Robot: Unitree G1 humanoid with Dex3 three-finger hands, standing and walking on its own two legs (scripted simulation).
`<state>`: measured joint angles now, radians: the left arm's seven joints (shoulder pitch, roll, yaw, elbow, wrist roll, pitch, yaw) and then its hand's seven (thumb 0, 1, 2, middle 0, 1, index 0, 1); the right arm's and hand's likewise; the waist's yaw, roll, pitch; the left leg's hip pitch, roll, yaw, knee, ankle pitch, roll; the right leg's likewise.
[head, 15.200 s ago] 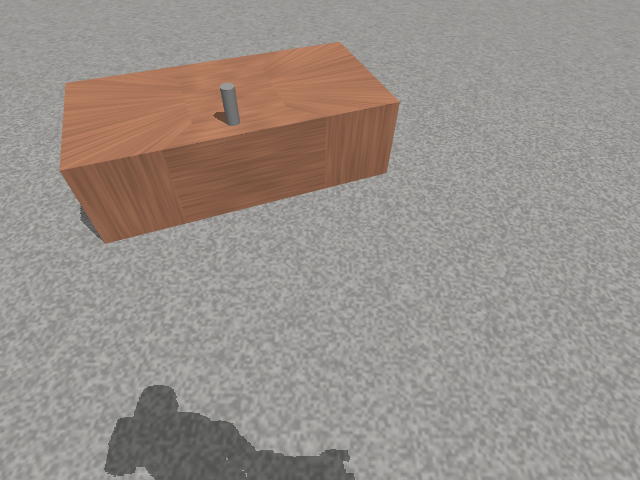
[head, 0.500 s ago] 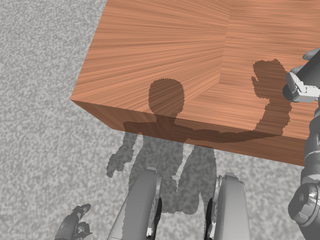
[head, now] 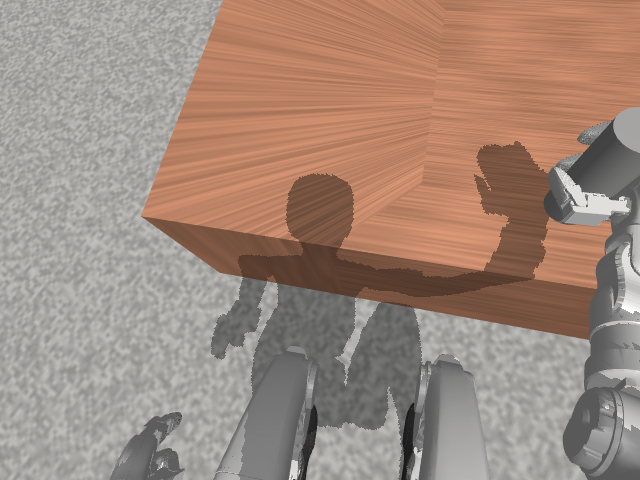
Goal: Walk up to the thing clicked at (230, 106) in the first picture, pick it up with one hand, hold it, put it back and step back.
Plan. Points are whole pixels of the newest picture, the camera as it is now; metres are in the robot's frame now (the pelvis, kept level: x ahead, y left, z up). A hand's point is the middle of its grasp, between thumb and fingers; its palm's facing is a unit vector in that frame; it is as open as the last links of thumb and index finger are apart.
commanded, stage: lift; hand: right
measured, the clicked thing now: (599, 174) +0.47 -0.25 +0.01
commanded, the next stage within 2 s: hold in 1.32 s
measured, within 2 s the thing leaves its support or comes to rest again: neither
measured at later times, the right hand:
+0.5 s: hand out of the picture +0.42 -0.23 +0.11, palm faces +0.25 +0.97 -0.02, open 7.6 cm
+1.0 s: hand out of the picture +0.39 -0.21 +0.17, palm faces +0.24 +0.97 -0.02, open 7.6 cm
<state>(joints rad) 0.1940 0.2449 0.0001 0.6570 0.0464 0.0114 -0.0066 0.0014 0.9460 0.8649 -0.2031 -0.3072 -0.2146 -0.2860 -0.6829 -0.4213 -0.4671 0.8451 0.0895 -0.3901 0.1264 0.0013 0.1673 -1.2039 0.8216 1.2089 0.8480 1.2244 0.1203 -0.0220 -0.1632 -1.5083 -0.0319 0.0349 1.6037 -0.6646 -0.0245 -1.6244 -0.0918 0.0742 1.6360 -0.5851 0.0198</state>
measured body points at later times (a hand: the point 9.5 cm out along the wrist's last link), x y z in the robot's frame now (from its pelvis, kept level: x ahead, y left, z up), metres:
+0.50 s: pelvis +0.02 +0.00 +0.09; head +0.14 -0.03 +0.53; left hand +0.15 +0.25 -0.02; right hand +0.40 -0.28 +0.12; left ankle +0.04 +0.14 -0.53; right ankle +0.06 -0.13 -0.53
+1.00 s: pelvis +0.04 +0.00 +0.15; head +0.12 -0.02 +0.59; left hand +0.16 +0.25 +0.03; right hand +0.37 -0.26 +0.18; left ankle +0.04 +0.14 -0.53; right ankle +0.06 -0.13 -0.53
